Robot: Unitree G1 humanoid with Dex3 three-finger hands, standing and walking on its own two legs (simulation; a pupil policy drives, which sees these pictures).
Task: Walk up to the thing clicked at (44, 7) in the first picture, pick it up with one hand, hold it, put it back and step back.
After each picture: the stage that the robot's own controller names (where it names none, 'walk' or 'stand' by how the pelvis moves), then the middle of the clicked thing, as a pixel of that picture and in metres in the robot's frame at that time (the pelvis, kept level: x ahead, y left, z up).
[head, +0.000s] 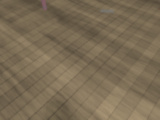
stand; (43, 1) +2.31 +0.61 -0.65
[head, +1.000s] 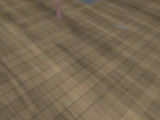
walk; (58, 10) +2.23 +0.32 -0.63
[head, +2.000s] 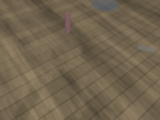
walk; (67, 23) +1.63 +0.18 -0.64
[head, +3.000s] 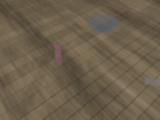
walk; (58, 54) +1.11 +0.23 -0.65
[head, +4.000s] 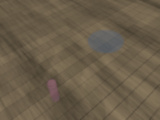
walk; (53, 91) +0.70 +0.25 -0.64
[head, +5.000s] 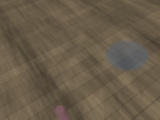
walk; (62, 116) +0.46 +0.24 -0.64
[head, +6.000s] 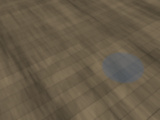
stand; out of the picture +0.39 +0.20 -0.65
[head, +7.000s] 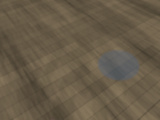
stand; out of the picture +0.39 +0.22 -0.66
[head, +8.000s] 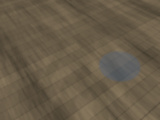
stand; out of the picture +0.39 +0.22 -0.66
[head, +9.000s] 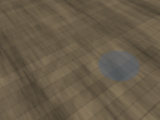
stand; out of the picture +0.38 +0.23 -0.66
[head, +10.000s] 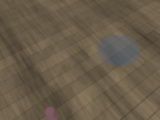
go down; (52, 116) +0.40 +0.22 -0.64
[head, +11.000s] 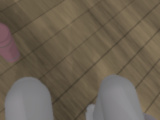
go down; (6, 46) +0.45 +0.28 -0.23
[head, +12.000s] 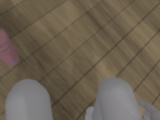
close in; (5, 50) +0.44 +0.29 -0.24
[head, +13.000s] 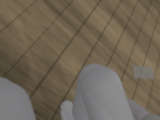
close in; out of the picture +0.42 +0.33 -0.15
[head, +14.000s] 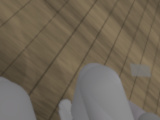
lift; out of the picture +0.40 +0.32 -0.15
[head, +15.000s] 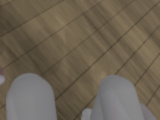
lift; out of the picture +0.32 +0.30 -0.08
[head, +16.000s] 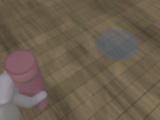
lift; (31, 85) +0.32 +0.17 +0.07
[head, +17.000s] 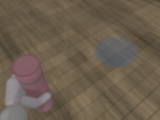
hold; (36, 88) +0.32 +0.16 +0.04
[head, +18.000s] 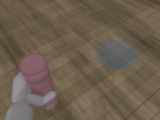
hold; (42, 86) +0.32 +0.15 +0.04
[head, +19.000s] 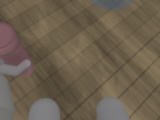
crouch; (15, 55) +0.42 +0.22 -0.04
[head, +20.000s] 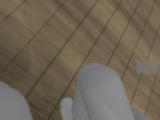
lower; out of the picture +0.40 +0.33 -0.16
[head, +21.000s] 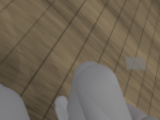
lower; out of the picture +0.42 +0.34 -0.16
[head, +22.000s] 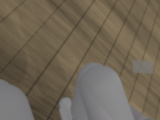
lower; out of the picture +0.40 +0.33 -0.16
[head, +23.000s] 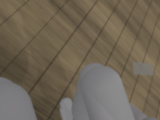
lower; out of the picture +0.40 +0.33 -0.16
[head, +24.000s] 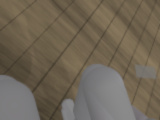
loosen; out of the picture +0.39 +0.30 -0.15
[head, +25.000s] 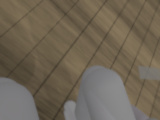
withdraw; out of the picture +0.40 +0.29 -0.16
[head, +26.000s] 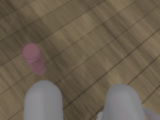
walk; (35, 61) +0.44 +0.24 -0.27
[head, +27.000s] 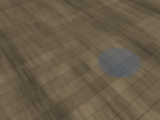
stand; out of the picture +0.37 +0.18 -0.59
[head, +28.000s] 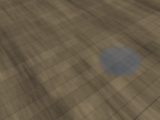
stand; out of the picture +0.38 +0.19 -0.60
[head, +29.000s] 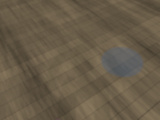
stand; out of the picture +0.38 +0.18 -0.62
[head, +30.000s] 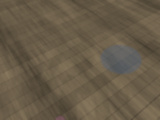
walk; out of the picture +0.41 +0.18 -0.65
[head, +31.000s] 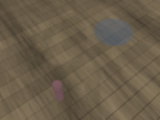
walk; (58, 91) +0.56 +0.18 -0.64
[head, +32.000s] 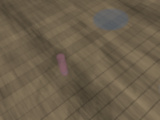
walk; (62, 65) +0.87 +0.26 -0.63
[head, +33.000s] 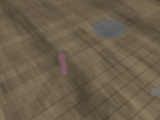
stand; (63, 64) +1.00 +0.22 -0.64
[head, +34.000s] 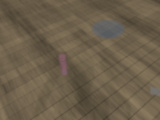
stand; (63, 64) +1.02 +0.22 -0.66
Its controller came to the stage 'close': yes
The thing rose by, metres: 0.68
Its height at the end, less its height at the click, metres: +0.00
